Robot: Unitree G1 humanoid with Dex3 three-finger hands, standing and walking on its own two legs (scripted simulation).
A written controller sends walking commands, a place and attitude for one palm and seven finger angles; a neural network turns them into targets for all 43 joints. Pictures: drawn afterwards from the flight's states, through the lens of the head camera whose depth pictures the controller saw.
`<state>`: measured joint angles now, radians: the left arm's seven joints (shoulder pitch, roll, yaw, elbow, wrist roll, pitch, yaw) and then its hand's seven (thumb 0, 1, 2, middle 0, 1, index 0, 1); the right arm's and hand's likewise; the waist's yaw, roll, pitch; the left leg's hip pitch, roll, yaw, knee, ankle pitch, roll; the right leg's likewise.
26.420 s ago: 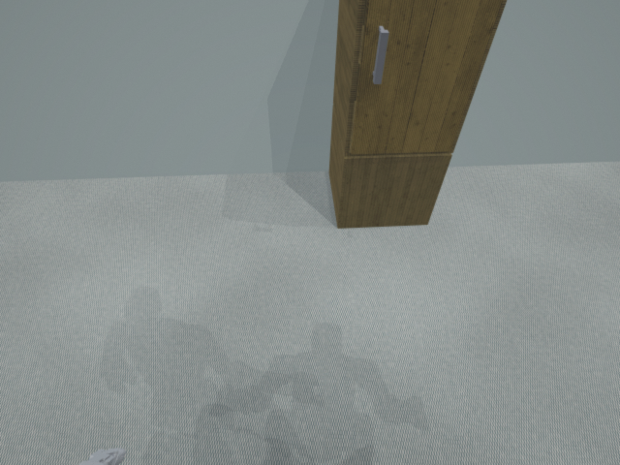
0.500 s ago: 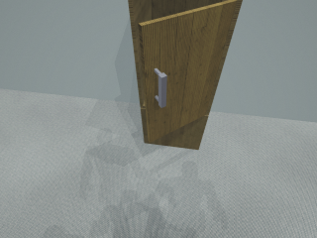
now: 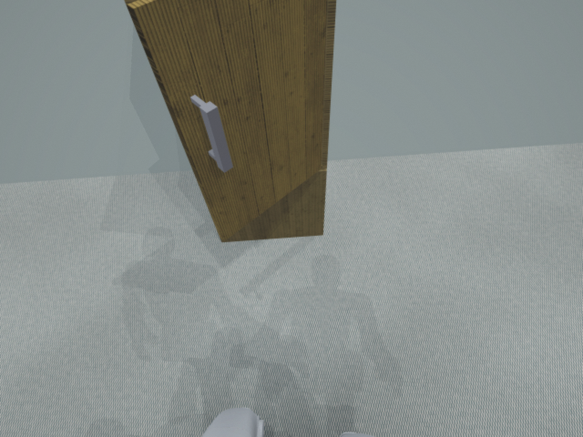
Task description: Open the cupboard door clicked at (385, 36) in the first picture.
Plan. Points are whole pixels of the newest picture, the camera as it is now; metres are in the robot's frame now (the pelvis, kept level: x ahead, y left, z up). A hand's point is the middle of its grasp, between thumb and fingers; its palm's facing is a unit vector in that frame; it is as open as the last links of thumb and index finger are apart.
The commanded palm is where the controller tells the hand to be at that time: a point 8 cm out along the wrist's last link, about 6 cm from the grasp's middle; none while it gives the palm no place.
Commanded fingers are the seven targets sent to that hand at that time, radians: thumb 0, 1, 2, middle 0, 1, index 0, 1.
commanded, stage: walk to a spot facing it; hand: left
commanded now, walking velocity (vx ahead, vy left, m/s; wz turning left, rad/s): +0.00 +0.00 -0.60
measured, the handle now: (211, 134) +0.59 +0.20 +0.03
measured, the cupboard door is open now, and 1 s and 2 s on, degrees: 40 40 40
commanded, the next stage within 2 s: none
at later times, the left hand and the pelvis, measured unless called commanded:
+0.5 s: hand (180, 412) +0.16 +0.20 -0.15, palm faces -0.24 -0.93 -0.27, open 7.4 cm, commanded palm none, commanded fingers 0.00 0.90 0.90 -0.20 -0.30 -0.20 -0.30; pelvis +0.00 +0.01 +0.00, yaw -17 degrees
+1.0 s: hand (246, 369) +0.23 +0.11 -0.15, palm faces -0.57 -0.79 -0.21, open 7.4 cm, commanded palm none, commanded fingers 0.00 0.90 0.90 -0.20 -0.30 -0.20 -0.30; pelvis +0.01 +0.00 +0.01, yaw -36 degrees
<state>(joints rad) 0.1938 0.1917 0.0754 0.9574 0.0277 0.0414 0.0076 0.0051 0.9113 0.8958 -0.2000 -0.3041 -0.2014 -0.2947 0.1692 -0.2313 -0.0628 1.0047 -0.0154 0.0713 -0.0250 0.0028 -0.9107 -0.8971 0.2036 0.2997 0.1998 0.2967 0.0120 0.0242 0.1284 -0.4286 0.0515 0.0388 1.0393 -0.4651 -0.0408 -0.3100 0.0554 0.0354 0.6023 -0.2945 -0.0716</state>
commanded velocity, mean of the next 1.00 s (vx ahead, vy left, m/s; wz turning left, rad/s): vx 0.00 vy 0.00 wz -0.60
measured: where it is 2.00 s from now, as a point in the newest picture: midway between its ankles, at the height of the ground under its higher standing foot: outside the picture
